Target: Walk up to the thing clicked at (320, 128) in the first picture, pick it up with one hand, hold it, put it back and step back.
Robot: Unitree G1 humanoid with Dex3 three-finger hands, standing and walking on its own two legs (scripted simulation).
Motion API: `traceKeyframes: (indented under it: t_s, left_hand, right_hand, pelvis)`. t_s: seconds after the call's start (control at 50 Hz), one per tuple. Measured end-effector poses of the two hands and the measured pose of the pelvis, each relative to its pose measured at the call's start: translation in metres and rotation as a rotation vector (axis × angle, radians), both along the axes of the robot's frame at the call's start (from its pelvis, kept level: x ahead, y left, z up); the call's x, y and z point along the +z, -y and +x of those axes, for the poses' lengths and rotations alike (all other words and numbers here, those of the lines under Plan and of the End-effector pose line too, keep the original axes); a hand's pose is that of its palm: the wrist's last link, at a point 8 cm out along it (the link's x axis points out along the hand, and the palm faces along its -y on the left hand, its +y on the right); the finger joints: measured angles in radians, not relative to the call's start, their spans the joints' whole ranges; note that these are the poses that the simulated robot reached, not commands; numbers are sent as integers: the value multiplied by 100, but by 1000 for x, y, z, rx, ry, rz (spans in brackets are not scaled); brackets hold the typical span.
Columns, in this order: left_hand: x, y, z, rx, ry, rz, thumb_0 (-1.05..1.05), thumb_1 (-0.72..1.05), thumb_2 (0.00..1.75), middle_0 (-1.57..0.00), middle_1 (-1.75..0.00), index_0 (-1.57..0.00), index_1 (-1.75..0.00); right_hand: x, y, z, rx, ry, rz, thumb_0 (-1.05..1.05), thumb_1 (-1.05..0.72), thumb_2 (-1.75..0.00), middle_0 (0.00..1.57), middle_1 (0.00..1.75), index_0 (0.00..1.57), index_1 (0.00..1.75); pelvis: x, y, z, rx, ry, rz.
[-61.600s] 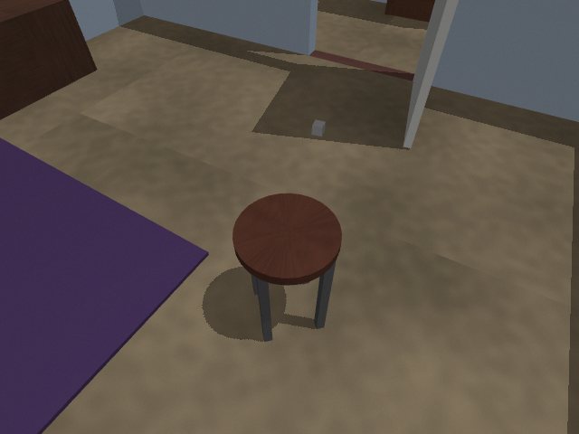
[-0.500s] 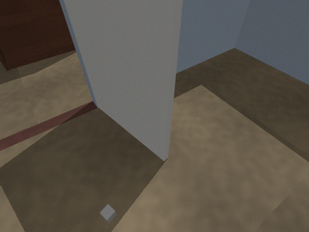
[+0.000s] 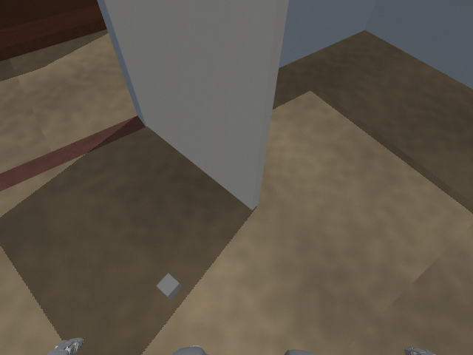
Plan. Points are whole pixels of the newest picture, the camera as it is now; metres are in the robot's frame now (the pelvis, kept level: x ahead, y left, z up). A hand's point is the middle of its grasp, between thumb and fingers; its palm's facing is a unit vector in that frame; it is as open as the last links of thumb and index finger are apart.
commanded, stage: step back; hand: left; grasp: from above
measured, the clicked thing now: (169, 286) +0.43 +0.26 -0.73
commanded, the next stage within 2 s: none
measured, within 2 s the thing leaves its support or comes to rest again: neither
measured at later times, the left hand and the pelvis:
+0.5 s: hand out of the picture +0.01 +0.28 -0.15, palm faces -0.09 -0.91 -0.40, open 7.4 cm; pelvis -0.10 +0.02 -0.01, yaw -4 degrees
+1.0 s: hand out of the picture -0.11 +0.32 -0.15, palm faces -0.04 -0.93 -0.38, open 7.4 cm; pelvis -0.23 +0.06 +0.00, yaw -4 degrees
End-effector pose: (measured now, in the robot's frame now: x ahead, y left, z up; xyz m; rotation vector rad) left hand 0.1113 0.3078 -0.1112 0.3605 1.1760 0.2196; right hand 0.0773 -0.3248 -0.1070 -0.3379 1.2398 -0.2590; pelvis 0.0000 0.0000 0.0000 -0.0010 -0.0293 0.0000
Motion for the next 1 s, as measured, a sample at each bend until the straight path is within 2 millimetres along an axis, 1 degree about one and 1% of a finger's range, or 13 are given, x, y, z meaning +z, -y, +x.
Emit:
traceKeyframes:
  t_s: [0.04, 0.08, 0.12, 0.18, 0.34, 0.44, 0.48, 0.56, 0.66, 0.72, 0.8, 0.9, 1.0]
  left_hand:
    - [-9, -13, 10, -10, 34, -4, 1, 90, 90, -21, -30, -21, -30]
    - [-14, -22, 16, -2, 66, -9, 1, 90, 90, -21, -30, -21, -30]
    - [-14, -26, 16, 0, 74, -10, 1, 90, 90, -21, -30, -21, -30]
    - [-12, -27, 7, -7, 61, -18, 0, 91, 90, -20, -30, -21, -30]
    - [-12, -26, -43, -57, -27, -9, 0, 90, 90, -21, -30, -21, -30]
    - [-9, -20, -76, -72, -27, 12, 0, 90, 90, -21, -30, -21, -30]
    - [-4, -16, -92, -72, -24, 13, 0, 90, 90, -21, -30, -21, -30]
    - [9, -16, -120, -52, -10, 16, 1, 90, 90, -21, -30, -21, -30]
    - [18, -25, -136, -42, 41, 28, 1, 90, 90, -21, -30, -21, -30]
    - [16, -34, -142, -44, 90, 27, 1, 90, 90, -21, -30, -21, -30]
    - [2, -51, -156, -37, 124, 5, 1, 90, 90, -21, -30, -21, -30]
    - [1, -57, -189, -23, 83, -11, 1, 90, 90, -21, -30, -21, -30]
    - [-1, -58, -232, -35, 35, -13, 1, 90, 90, -21, -30, -21, -30]
  right_hand:
    - [-2, -5, -12, 10, -13, -30, 1, -91, -90, 20, 30, 21, 30]
    - [-2, -15, -26, 20, -43, -47, 1, -91, -90, 20, 30, 20, 30]
    - [2, -24, -39, 23, -69, -42, 1, -91, -90, 20, 30, 20, 30]
    - [6, -35, -50, 17, -75, -40, 1, -91, -90, 20, 30, 21, 30]
    - [-1, -50, -60, 1, 52, -9, 1, -91, -90, 20, 30, 21, 30]
    - [-17, -43, -75, -1, 92, 24, 1, -90, -90, 21, 30, 21, 30]
    - [-20, -40, -83, -12, 93, 35, 1, -91, -90, 21, 30, 21, 30]
    - [-14, -39, -102, -11, 74, 42, 1, -91, -90, 20, 30, 21, 30]
    - [-8, -40, -130, 21, 48, 13, 1, -91, -90, 20, 30, 21, 30]
    - [-7, -44, -146, 46, 30, -11, 1, -91, -90, 20, 30, 21, 30]
    - [-5, -57, -169, 67, 32, -37, 1, -91, -90, 20, 30, 21, 30]
    - [12, -70, -199, 63, 56, -32, 1, -91, -90, 20, 30, 21, 30]
    - [21, -70, -221, 49, 114, -44, 1, -90, -90, 21, 30, 21, 30]
  pelvis:
    - [-9, -11, -5, 11, -4, -9]
    - [-12, -17, -14, 9, 5, 6]
    - [-8, -21, -21, 16, 4, -5]
    - [-2, -26, -29, 5, -10, -11]
    - [-3, -33, -57, -58, 0, -5]
    - [-12, -26, -82, -85, 8, -4]
    - [-11, -24, -92, -73, 17, -21]
    - [-3, -24, -108, -76, 17, 18]
    - [1, -32, -132, -51, 3, 21]
    - [-3, -40, -149, -23, 4, 12]
    - [-11, -52, -176, -12, 24, 27]
    - [-1, -56, -204, -26, 19, -10]
    - [2, -55, -234, -63, 12, -25]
